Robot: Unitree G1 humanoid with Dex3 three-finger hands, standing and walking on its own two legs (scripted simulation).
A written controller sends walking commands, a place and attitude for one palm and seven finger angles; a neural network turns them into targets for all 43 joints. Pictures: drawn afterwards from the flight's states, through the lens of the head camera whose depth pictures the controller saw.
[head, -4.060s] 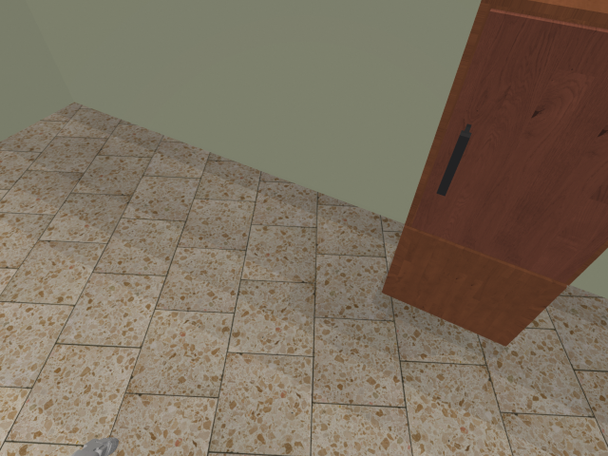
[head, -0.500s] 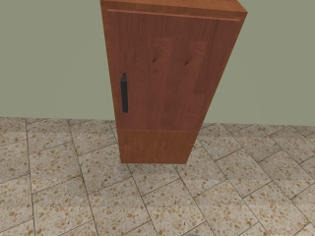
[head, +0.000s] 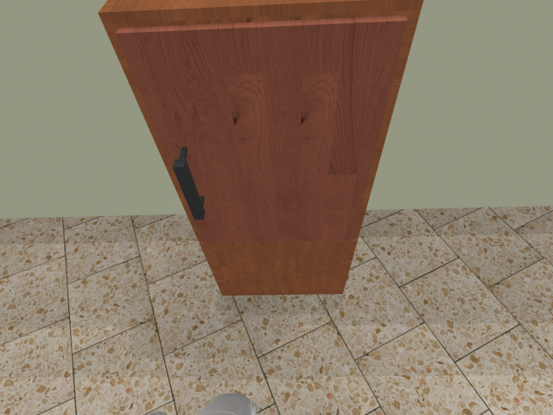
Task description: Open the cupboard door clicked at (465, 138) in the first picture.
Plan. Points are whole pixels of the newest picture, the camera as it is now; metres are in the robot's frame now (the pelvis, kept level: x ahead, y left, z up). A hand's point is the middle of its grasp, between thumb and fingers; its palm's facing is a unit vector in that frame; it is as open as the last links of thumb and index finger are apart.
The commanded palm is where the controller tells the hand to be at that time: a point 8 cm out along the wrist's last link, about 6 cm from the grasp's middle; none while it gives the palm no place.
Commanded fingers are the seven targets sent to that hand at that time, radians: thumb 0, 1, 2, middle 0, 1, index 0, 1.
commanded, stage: come to a stop and stand still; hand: left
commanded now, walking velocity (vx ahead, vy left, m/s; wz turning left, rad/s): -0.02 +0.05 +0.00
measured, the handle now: (192, 184) +0.55 +0.23 -0.06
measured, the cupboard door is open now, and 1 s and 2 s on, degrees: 0 0 0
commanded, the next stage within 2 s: look again from close up in 1.08 s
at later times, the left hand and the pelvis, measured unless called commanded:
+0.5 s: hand out of the picture -0.03 +0.26 -0.18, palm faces +0.05 -0.98 -0.21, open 7.4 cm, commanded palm none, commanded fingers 0.00 0.90 0.90 -0.20 -0.30 -0.20 -0.30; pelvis -0.02 +0.07 +0.01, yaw -1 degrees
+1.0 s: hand out of the picture -0.06 +0.21 -0.17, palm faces +0.01 -0.99 -0.16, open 7.4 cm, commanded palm none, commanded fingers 0.00 0.90 0.90 -0.20 -0.30 -0.20 -0.30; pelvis -0.05 +0.06 +0.01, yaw -1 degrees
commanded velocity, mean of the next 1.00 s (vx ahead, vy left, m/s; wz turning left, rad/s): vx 0.00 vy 0.00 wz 0.00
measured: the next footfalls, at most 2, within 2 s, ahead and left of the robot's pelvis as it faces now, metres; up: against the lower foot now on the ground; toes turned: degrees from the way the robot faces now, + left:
left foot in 0.22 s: +0.03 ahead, +0.16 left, +0.00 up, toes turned +4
right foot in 0.54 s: -0.02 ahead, -0.05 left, +0.00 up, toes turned -3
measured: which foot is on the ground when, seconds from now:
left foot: up 0.00-0.20, down 0.22-1.00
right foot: down 0.00-0.22, up 0.24-0.52, down 0.54-1.00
